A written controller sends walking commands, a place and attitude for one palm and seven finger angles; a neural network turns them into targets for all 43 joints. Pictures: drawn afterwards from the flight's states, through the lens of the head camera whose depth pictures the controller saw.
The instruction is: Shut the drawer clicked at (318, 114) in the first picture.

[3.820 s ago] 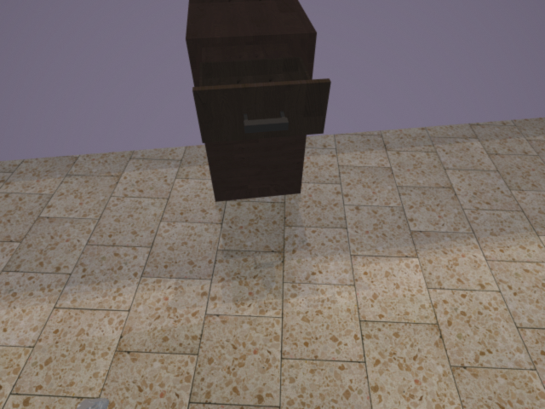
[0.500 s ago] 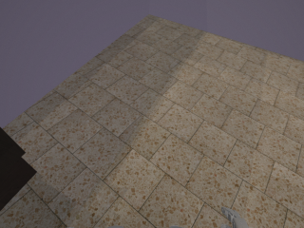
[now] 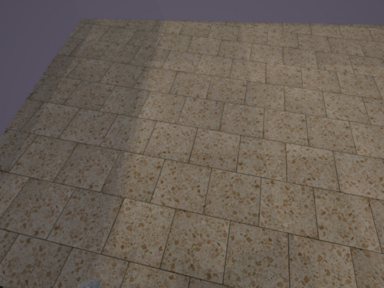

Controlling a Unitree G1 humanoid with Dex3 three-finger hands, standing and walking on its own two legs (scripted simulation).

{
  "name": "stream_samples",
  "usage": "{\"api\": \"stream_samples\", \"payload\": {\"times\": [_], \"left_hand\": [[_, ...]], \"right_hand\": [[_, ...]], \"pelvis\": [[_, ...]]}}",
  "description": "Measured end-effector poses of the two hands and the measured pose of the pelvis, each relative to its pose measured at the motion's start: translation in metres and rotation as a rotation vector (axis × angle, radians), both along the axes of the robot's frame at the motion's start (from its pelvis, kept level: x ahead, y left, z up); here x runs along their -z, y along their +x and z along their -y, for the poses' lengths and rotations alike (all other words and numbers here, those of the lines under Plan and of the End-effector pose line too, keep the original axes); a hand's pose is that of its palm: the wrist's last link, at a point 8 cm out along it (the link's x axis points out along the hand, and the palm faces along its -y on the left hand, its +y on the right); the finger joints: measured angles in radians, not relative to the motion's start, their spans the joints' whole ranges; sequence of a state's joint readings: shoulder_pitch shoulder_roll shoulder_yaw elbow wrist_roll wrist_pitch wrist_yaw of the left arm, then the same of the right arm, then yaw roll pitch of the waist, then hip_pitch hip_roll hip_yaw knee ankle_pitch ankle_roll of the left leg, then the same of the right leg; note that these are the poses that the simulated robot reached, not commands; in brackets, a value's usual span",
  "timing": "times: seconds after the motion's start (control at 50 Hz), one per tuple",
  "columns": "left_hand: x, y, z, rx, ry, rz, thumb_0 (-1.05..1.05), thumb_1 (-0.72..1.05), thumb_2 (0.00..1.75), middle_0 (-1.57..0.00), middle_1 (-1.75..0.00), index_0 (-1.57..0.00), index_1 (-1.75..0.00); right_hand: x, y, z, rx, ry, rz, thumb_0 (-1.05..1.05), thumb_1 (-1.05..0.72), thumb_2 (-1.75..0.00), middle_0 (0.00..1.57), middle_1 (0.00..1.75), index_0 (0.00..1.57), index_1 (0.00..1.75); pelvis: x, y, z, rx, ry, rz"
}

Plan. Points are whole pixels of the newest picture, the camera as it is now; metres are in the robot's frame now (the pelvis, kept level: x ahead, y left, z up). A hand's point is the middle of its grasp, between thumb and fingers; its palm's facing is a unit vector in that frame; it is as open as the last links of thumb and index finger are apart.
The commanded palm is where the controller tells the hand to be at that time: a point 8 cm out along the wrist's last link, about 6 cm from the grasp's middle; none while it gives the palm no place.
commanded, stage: walk to a spot facing it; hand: left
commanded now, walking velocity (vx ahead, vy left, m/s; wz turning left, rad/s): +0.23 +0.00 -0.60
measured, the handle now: out of the picture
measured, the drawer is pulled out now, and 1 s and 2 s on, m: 0.30 0.30 0.30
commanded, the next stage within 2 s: turn to face it in 0.88 s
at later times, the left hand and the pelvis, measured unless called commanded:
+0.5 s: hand out of the picture +0.12 +0.21 -0.18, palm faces -0.14 -0.97 -0.18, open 7.4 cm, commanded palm none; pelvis +0.08 +0.02 +0.00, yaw -15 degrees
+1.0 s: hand (168, 193) +0.38 +0.08 -0.16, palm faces -0.57 -0.80 -0.20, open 7.4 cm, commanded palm none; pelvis +0.17 +0.00 +0.00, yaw -34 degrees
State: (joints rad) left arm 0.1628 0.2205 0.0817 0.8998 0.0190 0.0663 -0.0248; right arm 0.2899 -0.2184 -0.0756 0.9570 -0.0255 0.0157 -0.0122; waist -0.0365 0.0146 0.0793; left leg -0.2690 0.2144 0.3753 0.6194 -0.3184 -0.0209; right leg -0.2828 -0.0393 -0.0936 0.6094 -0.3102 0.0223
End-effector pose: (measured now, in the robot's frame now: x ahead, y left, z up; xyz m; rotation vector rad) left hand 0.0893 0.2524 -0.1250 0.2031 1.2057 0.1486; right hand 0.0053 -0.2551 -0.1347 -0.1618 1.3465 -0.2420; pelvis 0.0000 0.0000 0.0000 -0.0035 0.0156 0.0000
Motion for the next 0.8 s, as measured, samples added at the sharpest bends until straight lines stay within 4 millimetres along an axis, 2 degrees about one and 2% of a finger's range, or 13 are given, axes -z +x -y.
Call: {"api": "stream_samples", "payload": {"times": [0.04,0.08,0.12,0.18,0.26,0.34,0.48,0.54,0.6,0.66,0.74,0.8], "left_hand": [[-0.003,0.02,0.011,0.039,0.023,0.054,0.0,0.91,0.9,-0.2,-0.29,-0.2,-0.29],[-0.01,0.032,0.021,0.063,0.029,0.088,0.0,0.91,0.9,-0.2,-0.29,-0.2,-0.29],[-0.017,0.039,0.028,0.078,0.03,0.101,0.0,0.9,0.9,-0.2,-0.29,-0.2,-0.29],[-0.022,0.044,0.037,0.111,0.022,0.098,0.0,0.9,0.9,-0.2,-0.29,-0.2,-0.29],[-0.021,0.044,0.041,0.14,0.0,0.072,0.0,0.9,0.9,-0.21,-0.3,-0.2,-0.3],[-0.013,0.038,0.036,0.141,-0.021,0.019,0.0,0.9,0.9,-0.21,-0.3,-0.2,-0.3],[0.014,0.033,0.001,0.117,-0.048,-0.122,0.0,0.9,0.9,-0.21,-0.3,-0.2,-0.3],[0.026,0.047,-0.015,0.144,-0.048,-0.185,0.0,0.9,0.9,-0.21,-0.3,-0.2,-0.3],[0.023,0.076,-0.021,0.198,-0.051,-0.207,0.0,0.9,0.9,-0.2,-0.29,-0.2,-0.29],[0.015,0.114,-0.02,0.245,-0.052,-0.181,0.0,0.91,0.9,-0.2,-0.29,-0.2,-0.29],[0.009,0.167,-0.008,0.311,-0.048,-0.132,0.0,0.91,0.9,-0.2,-0.29,-0.19,-0.29],[0.008,0.204,0.01,0.371,-0.05,-0.101,0.0,0.91,0.9,-0.2,-0.29,-0.19,-0.29]], "right_hand": [[0.011,-0.016,0.012,0.031,0.006,-0.038,0.01,-0.91,-0.9,0.2,0.3,0.21,0.3],[0.012,-0.024,0.019,0.054,0.007,-0.063,0.01,-0.91,-0.9,0.2,0.3,0.2,0.3],[0.008,-0.023,0.023,0.07,0.012,-0.053,0.01,-0.91,-0.9,0.2,0.3,0.2,0.3],[0.0,-0.011,0.025,0.086,0.018,0.004,0.01,-0.91,-0.9,0.2,0.3,0.2,0.3],[-0.01,0.015,0.025,0.099,0.015,0.089,0.01,-0.91,-0.9,0.2,0.3,0.2,0.3],[-0.018,0.049,0.02,0.094,0.001,0.159,0.01,-0.91,-0.9,0.2,0.3,0.2,0.3],[-0.033,0.123,-0.002,0.069,-0.062,0.283,0.01,-0.91,-0.9,0.2,0.3,0.2,0.3],[-0.037,0.137,-0.014,0.085,-0.095,0.324,0.01,-0.91,-0.9,0.2,0.3,0.2,0.3],[-0.042,0.129,-0.027,0.142,-0.097,0.299,0.01,-0.91,-0.9,0.2,0.3,0.21,0.3],[-0.042,0.111,-0.043,0.209,-0.082,0.229,0.01,-0.91,-0.9,0.2,0.3,0.21,0.3],[-0.039,0.08,-0.055,0.322,-0.075,0.126,0.0,-0.93,-0.9,0.21,0.3,0.21,0.3],[-0.034,0.055,-0.063,0.396,-0.059,0.052,0.0,-0.93,-0.9,0.21,0.3,0.21,0.3]], "pelvis": [[0.006,-0.001,0.008,0.019,-0.004,0.002],[0.003,-0.001,0.012,0.037,-0.004,0.009],[-0.002,0.002,0.016,0.06,-0.001,0.014],[-0.009,0.008,0.019,0.094,0.004,0.016],[-0.013,0.018,0.019,0.136,0.004,0.017],[-0.014,0.032,0.012,0.172,-0.006,0.017],[-0.004,0.073,-0.016,0.244,-0.027,0.014],[0.001,0.088,-0.027,0.299,-0.027,0.021],[-0.006,0.104,-0.032,0.342,-0.036,0.023],[-0.014,0.118,-0.035,0.379,-0.042,0.017],[-0.018,0.135,-0.036,0.426,-0.048,0.01],[-0.018,0.145,-0.034,0.464,-0.045,0.009]]}}
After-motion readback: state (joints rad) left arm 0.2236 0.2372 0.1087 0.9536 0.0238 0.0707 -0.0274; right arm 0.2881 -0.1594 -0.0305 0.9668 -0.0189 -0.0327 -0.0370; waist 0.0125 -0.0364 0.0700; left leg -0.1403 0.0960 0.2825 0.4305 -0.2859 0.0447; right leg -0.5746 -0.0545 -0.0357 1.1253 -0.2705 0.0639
